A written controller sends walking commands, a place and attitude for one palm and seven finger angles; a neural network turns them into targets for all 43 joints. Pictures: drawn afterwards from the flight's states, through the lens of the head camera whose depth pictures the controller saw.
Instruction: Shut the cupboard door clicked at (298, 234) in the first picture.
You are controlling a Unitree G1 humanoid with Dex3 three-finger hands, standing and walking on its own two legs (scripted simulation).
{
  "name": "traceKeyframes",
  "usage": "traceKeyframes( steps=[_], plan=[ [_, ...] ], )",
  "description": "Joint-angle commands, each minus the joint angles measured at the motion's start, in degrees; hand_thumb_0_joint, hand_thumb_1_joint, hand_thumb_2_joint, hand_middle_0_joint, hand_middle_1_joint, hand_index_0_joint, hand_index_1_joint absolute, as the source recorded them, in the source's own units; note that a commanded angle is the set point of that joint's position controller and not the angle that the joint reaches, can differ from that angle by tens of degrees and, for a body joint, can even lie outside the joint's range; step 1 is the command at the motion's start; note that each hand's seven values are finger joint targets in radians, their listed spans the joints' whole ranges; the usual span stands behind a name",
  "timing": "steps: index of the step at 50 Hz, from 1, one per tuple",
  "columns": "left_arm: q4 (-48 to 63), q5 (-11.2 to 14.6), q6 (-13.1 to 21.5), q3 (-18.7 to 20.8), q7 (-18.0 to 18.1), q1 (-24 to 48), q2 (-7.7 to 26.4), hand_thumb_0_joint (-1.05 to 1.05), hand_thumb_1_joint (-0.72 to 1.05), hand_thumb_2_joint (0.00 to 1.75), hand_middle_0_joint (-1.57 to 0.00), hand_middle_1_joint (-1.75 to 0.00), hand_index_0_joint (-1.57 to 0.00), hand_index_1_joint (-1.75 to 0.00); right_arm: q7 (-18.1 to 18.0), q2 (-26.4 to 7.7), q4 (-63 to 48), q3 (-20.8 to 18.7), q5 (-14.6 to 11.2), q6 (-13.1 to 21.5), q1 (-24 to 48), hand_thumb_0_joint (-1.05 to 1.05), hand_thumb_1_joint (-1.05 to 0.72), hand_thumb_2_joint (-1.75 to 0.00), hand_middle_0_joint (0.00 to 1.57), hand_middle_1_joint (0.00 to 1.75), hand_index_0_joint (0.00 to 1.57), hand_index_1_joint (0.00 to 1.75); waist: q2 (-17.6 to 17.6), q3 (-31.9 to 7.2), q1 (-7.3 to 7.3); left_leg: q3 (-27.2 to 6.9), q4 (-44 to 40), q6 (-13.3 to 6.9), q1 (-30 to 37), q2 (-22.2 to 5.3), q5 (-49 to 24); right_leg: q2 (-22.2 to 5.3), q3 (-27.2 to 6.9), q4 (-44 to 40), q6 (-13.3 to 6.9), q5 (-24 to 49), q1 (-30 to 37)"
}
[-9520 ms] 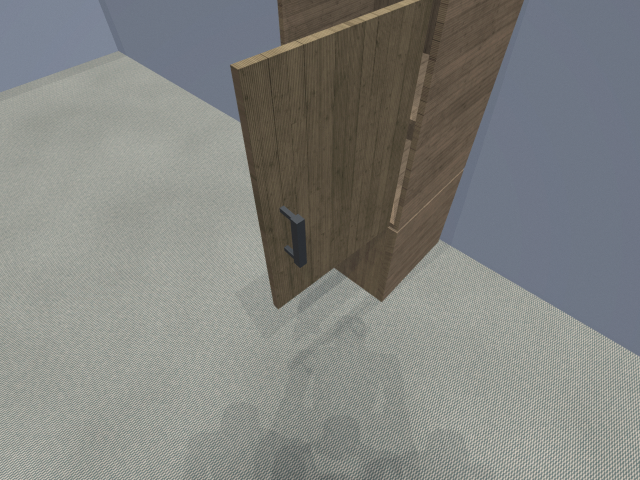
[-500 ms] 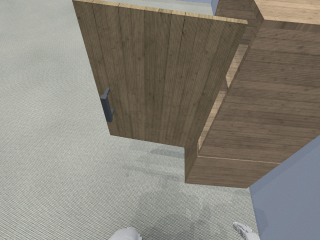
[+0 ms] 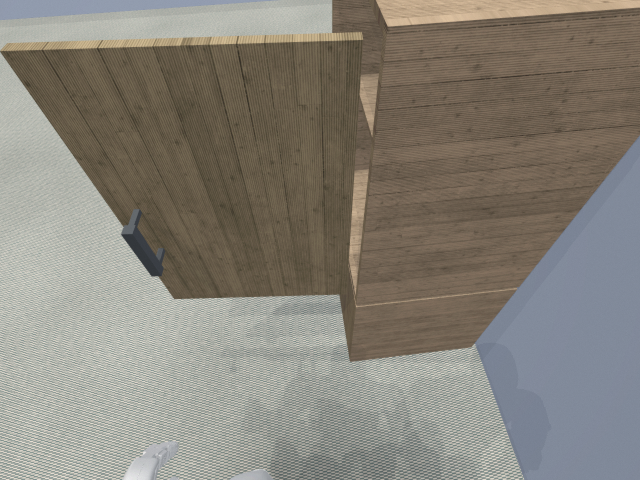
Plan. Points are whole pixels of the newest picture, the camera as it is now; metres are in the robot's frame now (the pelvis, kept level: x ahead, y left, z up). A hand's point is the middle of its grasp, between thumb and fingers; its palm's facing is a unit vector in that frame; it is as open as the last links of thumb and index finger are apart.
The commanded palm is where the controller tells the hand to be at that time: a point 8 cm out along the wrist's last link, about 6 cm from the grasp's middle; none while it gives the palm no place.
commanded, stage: come to a stop and stand still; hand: left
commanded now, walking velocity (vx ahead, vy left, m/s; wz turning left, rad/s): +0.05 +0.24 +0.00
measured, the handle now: (146, 243) +0.49 +0.33 -0.08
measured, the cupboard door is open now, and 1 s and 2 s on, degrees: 85 85 85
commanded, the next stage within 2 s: look again from close up in 0.76 s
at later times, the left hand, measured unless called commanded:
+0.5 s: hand out of the picture -0.05 +0.22 -0.18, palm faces +0.10 -0.97 -0.21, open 7.4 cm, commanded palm none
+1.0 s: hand out of the picture -0.03 +0.21 -0.17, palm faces +0.00 -0.98 -0.19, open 7.3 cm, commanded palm none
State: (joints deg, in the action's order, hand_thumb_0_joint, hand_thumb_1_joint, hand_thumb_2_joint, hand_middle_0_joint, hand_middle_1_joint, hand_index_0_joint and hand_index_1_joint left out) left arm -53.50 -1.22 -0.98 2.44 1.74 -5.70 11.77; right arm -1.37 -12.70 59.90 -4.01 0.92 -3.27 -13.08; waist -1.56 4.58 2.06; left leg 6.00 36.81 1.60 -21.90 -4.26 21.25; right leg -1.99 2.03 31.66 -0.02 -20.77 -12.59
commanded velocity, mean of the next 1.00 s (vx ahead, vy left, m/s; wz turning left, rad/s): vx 0.01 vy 0.03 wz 0.00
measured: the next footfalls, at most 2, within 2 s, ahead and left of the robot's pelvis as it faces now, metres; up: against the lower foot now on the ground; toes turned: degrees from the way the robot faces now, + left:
left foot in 0.36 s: +0.01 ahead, +0.14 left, +0.00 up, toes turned +4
right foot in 1.98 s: +0.06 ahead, -0.04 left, +0.00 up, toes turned -7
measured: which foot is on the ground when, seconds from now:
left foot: up 0.00-0.34, down 0.36-1.00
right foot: down 0.00-1.00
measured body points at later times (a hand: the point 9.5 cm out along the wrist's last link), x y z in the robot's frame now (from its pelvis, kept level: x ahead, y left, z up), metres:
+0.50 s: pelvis -0.03 +0.03 +0.00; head -0.01 +0.05 +0.45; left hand -0.05 +0.27 -0.16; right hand +0.06 -0.20 -0.14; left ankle -0.03 +0.13 -0.73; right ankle -0.06 -0.10 -0.71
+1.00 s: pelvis -0.04 +0.04 +0.01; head -0.02 +0.04 +0.46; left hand -0.03 +0.26 -0.16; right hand -0.05 -0.20 -0.15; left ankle -0.03 +0.13 -0.73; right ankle -0.06 -0.09 -0.73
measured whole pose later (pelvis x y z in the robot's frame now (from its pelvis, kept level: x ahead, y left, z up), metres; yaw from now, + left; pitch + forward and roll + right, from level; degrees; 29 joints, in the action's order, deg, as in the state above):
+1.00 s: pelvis -0.04 +0.04 +0.01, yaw +0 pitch -2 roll -1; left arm -62.8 -0.9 1.4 -0.7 2.8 -16.1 8.8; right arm -1.7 -9.7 62.2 -0.4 0.8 0.7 -17.2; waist 0.3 3.0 1.2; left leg 3.5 29.6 -1.6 -13.2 -0.3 14.8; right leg -1.3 1.4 27.5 1.0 -16.7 -9.1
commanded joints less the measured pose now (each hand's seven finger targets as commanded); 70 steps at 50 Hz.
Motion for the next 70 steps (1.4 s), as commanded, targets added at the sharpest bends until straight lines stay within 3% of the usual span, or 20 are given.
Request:
traceKeyframes(
  steps=[1,5,11,15,16,18,20,23,27,29,32,36,42,43,44,46,49,53,58,70],
  plan=[
    [-0.41,0.19,1.45,1.23,0.9,-5.76,9.98,0.0,0.9,0.9,-0.2,-0.3,-0.2,-0.3,0.04,-3.28,-3.66,-0.22,-0.08,-0.18,-0.15,0.0,-0.9,-0.9,0.2,0.3,0.2,0.3,15.07,-6.89,-2.79,-6.57,18.22,1.52,-5.65,2.84,9.98,-17.7,-11.38,-8.05,-10.12,55.16,9.22],
    [-0.68,0.31,1.7,1.7,0.93,-7.35,9.83,0.0,0.9,0.9,-0.2,-0.3,-0.2,-0.3,0.87,-3.8,-3.03,-0.38,-0.42,0.04,0.82,0.0,-0.9,-0.9,0.2,0.3,0.2,0.3,10.85,-3.62,-3.76,-6.8,20.61,2.32,-7.28,2.89,3.62,-16.47,-8.97,-9.16,-8.53,48.12,8.83],
    [-1.71,-0.4,1.62,2.48,0.92,-10.37,9.67,0.0,0.9,0.9,-0.2,-0.3,-0.2,-0.3,1.13,-2.13,-4.45,-0.11,-0.48,0.82,2.96,0.0,-0.9,-0.9,0.2,0.3,0.2,0.3,12.63,-3.32,-5.32,-5.28,8.75,1.92,-3.54,3.92,5.04,-16.53,-11.55,-10.22,-10.02,38.9,8.85],
    [-2.53,-0.1,1.35,2.23,0.62,-8.25,9.87,0.0,0.9,0.9,-0.2,-0.3,-0.2,-0.3,0.8,-1.26,-3.06,0.34,-0.52,1.75,-1.55,0.0,-0.9,-0.9,0.2,0.3,0.2,0.3,12.6,-5.15,-2.43,-2.58,-9.02,1.14,10.15,5.86,-5.69,-12.88,-8.45,-7.16,-6.73,30.02,2.52],
    [-2.83,0.3,1.17,1.97,0.47,-7.81,8.81,0.0,0.9,0.9,-0.2,-0.3,-0.2,-0.3,0.75,-1.84,-2.2,0.4,-0.41,2.25,-2.9,0.0,-0.9,-0.9,0.2,0.3,0.2,0.3,9.79,-4.74,-1.61,-3.11,-14.22,0.45,15.42,4.75,-11.19,-10.86,-7.37,-5.32,-4.77,24.36,-1.49],
    [-2.61,0.6,0.43,0.87,0.15,-10.73,3.57,0.0,0.9,0.9,-0.2,-0.3,-0.2,-0.3,0.3,-7.46,-2.83,-0.17,0.22,2.93,-2.93,0.0,-0.9,-0.9,0.2,0.3,0.2,0.3,-5.05,-6.59,-2.7,-16.33,-14.89,-5.96,17.05,-8.97,-23.82,-2.85,-0.85,0.07,-0.17,3.35,-5.52],
    [-3.5,0.24,-0.52,0.07,0.06,-8.78,2.07,0.0,0.9,0.9,-0.2,-0.3,-0.2,-0.3,-0.35,-7.22,-3.09,0.2,0.48,2.95,-0.25,0.0,-0.9,-0.9,0.2,0.3,0.2,0.3,-9.39,-3.18,-2.18,-18.49,-22.52,-9.46,8.87,-10.48,-14.6,-1.39,0.78,7.96,0.94,-7.55,-3.66],
    [-5.46,0.28,-0.84,0.01,-0.38,-9.87,2.64,0.0,0.9,0.9,-0.2,-0.3,-0.2,-0.3,-1.09,-5.28,-3.34,1.32,0.47,2.99,2.88,0.0,-0.9,-0.9,0.2,0.3,0.2,0.3,-10.29,0.14,-3.24,-14.91,-22.92,-9.84,6.7,-8.83,-17.11,-2.16,-1.75,11.92,-0.11,-7.19,-3.61],
    [-8.28,0.12,0.33,-0.74,-0.4,-15.09,2.07,0.0,0.9,0.9,-0.2,-0.3,-0.2,-0.3,-0.87,-4.48,-2.87,1.48,-0.36,3.14,3.85,0.0,-0.9,-0.9,0.2,0.3,0.2,0.3,-1.12,-2.45,-4.81,-11.25,-17.19,-6.61,6.99,-4.2,-11.98,-1.75,-2.52,-6.84,0.15,6.55,4.14],
    [-7.84,0.13,1.13,-1.05,-0.28,-12.85,4.17,0.0,0.9,0.9,-0.2,-0.3,-0.2,-0.3,-0.34,-2.5,-2.02,1.64,-0.85,3.09,1.66,0.0,-0.9,-0.9,0.2,0.3,0.2,0.3,2.76,-1.44,-2.52,-8.9,-16.0,-3.37,9.2,0.23,-8.09,-5.8,-7.31,-13.18,-1.5,9.07,1.53],
    [-8.24,0.44,1.73,-1.49,-0.19,-10.78,2.97,0.0,0.9,0.9,-0.2,-0.3,-0.2,-0.3,-0.21,-2.26,-0.22,1.4,-0.4,3.0,-0.14,0.0,-0.9,-0.9,0.2,0.3,0.2,0.3,10.03,-1.03,-1.17,-7.81,-14.98,-2.46,15.61,0.14,-10.91,-5.57,-7.66,-14.11,-1.72,6.28,-4.42],
    [-8.64,0.51,1.57,-1.4,-0.03,-11.83,2.01,0.0,0.9,0.9,-0.2,-0.3,-0.2,-0.3,-0.39,-1.94,1.71,2.09,-0.34,3.71,-1.25,0.0,-0.9,-0.9,0.2,0.3,0.2,0.3,2.95,-0.8,-1.99,-8.67,-17.77,-2.71,13.41,-0.87,-12.04,-4.18,-5.89,-13.12,-1.17,8.64,-0.59],
    [-9.92,0.75,1.37,-1.41,0.12,-12.64,1.73,0.0,0.9,0.9,-0.2,-0.3,-0.2,-0.3,-0.79,-1.29,3.75,2.67,-0.32,4.13,-2.95,0.0,-0.9,-0.9,0.2,0.3,0.2,0.3,0.36,-0.35,-2.7,-8.96,-18.99,-2.7,12.14,-1.26,-13.6,-4.01,-4.77,-12.67,-1.23,10.53,2.3],
    [-11.11,-0.54,3.27,-2.12,2.54,-18.02,3.1,0.0,0.9,0.9,-0.2,-0.3,-0.2,-0.3,-0.01,-3.34,-0.71,2.98,-0.85,5.42,1.33,0.0,-0.9,-0.9,0.2,0.3,0.2,0.3,-0.76,-1.68,-4.3,-6.99,-6.2,-1.86,11.13,-2.04,-24.12,-6.5,-7.16,-11.47,-0.98,27.84,0.77],
    [-9.61,-0.3,4.13,-1.64,2.36,-16.23,5.64,0.0,0.9,0.9,-0.2,-0.3,-0.2,-0.3,0.11,-2.53,-2.19,3.39,-0.5,5.46,-0.63,0.0,-0.9,-0.9,0.2,0.3,0.2,0.3,-1.0,-3.28,-1.39,-7.14,-8.09,-1.29,11.38,-0.39,-23.47,-8.27,-7.17,-8.64,-2.16,42.05,3.32],
    [-7.96,0.53,4.16,-2.06,1.86,-15.52,4.04,0.0,0.9,0.9,-0.2,-0.3,-0.2,-0.3,-0.23,-2.05,-1.05,3.08,-0.08,5.93,-6.81,0.0,-0.9,-0.9,0.2,0.3,0.2,0.3,0.11,-13.33,-1.16,-7.56,-8.14,-2.7,13.75,-1.09,-27.78,-6.73,-4.89,-3.73,-2.93,37.67,9.03],
    [-6.87,0.35,2.93,-2.24,1.45,-14.3,3.4,0.0,0.9,0.9,-0.2,-0.3,-0.2,-0.3,-0.41,-2.49,-1.72,3.15,-0.22,5.35,-5.62,0.0,-0.9,-0.9,0.2,0.3,0.2,0.3,-0.46,-5.45,-1.91,-8.55,-10.03,-3.34,10.36,-1.82,-26.18,-4.54,-3.92,-5.84,-2.6,21.41,4.16],
    [-5.67,0.33,2.05,-2.36,0.93,-13.08,3.29,0.0,0.9,0.9,-0.2,-0.3,-0.2,-0.3,0.11,-2.9,-2.64,3.04,-0.18,4.56,-5.4,0.0,-0.9,-0.9,0.2,0.3,0.2,0.3,1.96,1.99,-1.77,-10.39,-15.12,-3.62,4.8,-0.88,-9.12,-3.3,-4.51,-8.58,-2.26,5.25,-0.26],
    [-4.25,0.28,1.82,-2.1,0.69,-13.65,3.65,0.0,0.9,0.9,-0.2,-0.3,-0.2,-0.3,0.44,-3.37,-3.03,2.71,0.05,4.27,-5.48,0.0,-0.9,-0.9,0.2,0.3,0.2,0.3,2.14,1.54,-1.93,-11.62,-18.0,-3.76,3.31,-0.64,-0.51,-3.09,-4.45,-8.9,-2.05,1.49,-0.87],
    [-4.89,0.21,2.26,-2.38,0.44,-15.13,3.97,0.0,0.9,0.9,-0.2,-0.3,-0.2,-0.3,0.55,-4.01,-1.33,2.89,-0.31,4.85,-4.43,0.0,-0.9,-0.9,0.2,0.3,0.2,0.3,0.76,-0.27,-1.97,-11.07,-18.96,-3.66,6.5,-1.02,-4.85,-3.73,-4.25,-10.41,-1.3,6.89,0.03]
  ],
)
